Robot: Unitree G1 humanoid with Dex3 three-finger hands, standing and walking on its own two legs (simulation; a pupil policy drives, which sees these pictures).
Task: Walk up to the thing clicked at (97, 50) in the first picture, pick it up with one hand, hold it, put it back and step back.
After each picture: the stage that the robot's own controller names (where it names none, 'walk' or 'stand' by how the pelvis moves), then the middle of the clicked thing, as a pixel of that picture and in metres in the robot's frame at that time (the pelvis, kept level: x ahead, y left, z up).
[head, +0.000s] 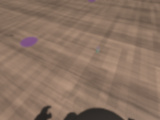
stand; (97, 49) +1.43 -0.16 -0.72
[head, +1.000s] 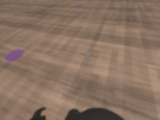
walk; (87, 54) +1.30 +0.15 -0.69
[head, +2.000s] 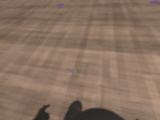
walk; (74, 70) +0.79 +0.34 -0.72
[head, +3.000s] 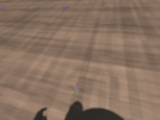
walk; (76, 89) +0.47 +0.25 -0.71
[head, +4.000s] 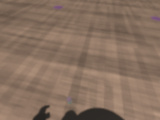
stand; (69, 100) +0.33 +0.22 -0.71
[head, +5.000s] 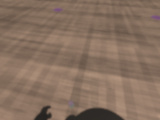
stand; (71, 104) +0.30 +0.20 -0.72
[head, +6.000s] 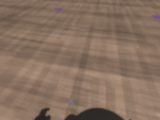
stand; (71, 102) +0.31 +0.21 -0.73
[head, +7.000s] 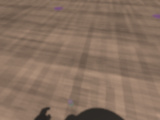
stand; (70, 102) +0.30 +0.22 -0.73
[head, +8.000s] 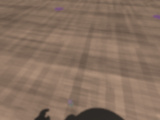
stand; (70, 102) +0.31 +0.22 -0.73
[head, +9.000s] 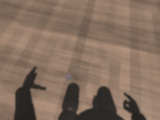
go down; (69, 77) +0.35 +0.20 -0.51
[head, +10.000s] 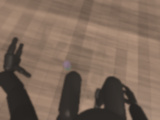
go down; (67, 65) +0.40 +0.21 -0.33
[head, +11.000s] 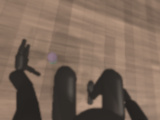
close in; (52, 58) +0.40 +0.24 -0.25
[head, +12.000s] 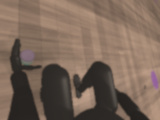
close; (27, 57) +0.39 +0.26 -0.22
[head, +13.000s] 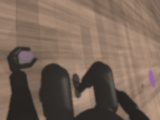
lift; (25, 57) +0.38 +0.26 -0.22
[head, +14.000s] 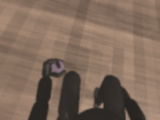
lift; (58, 68) +0.31 +0.23 -0.08
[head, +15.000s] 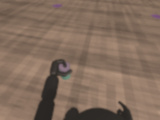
hold; (65, 71) +0.33 +0.18 +0.05
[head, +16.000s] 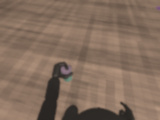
hold; (66, 73) +0.33 +0.17 -0.01
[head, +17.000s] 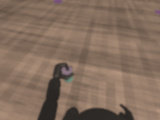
hold; (67, 74) +0.32 +0.17 +0.00
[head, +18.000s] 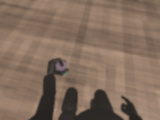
crouch; (62, 68) +0.36 +0.19 -0.06
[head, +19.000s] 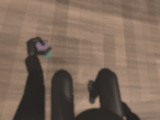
lower; (44, 49) +0.46 +0.26 -0.13
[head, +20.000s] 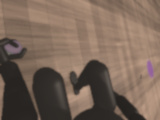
lower; (14, 50) +0.43 +0.28 -0.23
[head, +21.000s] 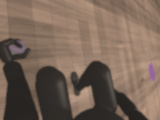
lower; (18, 50) +0.43 +0.28 -0.23
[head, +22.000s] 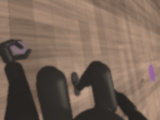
lower; (19, 50) +0.42 +0.28 -0.23
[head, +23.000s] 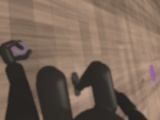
lower; (20, 51) +0.42 +0.28 -0.23
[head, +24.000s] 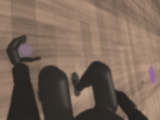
open; (25, 52) +0.41 +0.26 -0.23
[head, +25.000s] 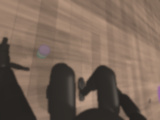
stand; (43, 52) +0.41 +0.24 -0.24
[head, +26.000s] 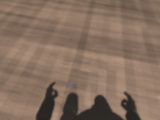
stand; (70, 84) +0.37 +0.19 -0.58
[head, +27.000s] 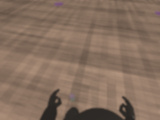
stand; (72, 97) +0.35 +0.18 -0.67
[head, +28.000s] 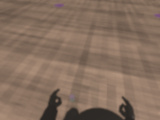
stand; (72, 98) +0.36 +0.18 -0.67
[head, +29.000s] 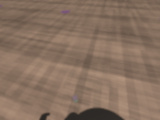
stand; (75, 98) +0.38 +0.18 -0.72
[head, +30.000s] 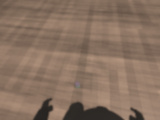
walk; (77, 84) +0.43 +0.15 -0.70
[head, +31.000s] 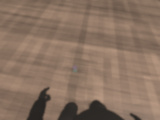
walk; (74, 69) +0.65 +0.18 -0.69
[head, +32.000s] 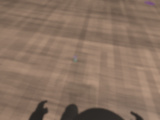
stand; (75, 58) +0.96 +0.25 -0.70
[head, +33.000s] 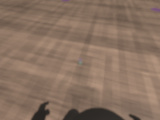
stand; (80, 61) +0.99 +0.19 -0.71
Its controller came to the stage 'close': yes
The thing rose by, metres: 0.71
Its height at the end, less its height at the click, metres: +0.00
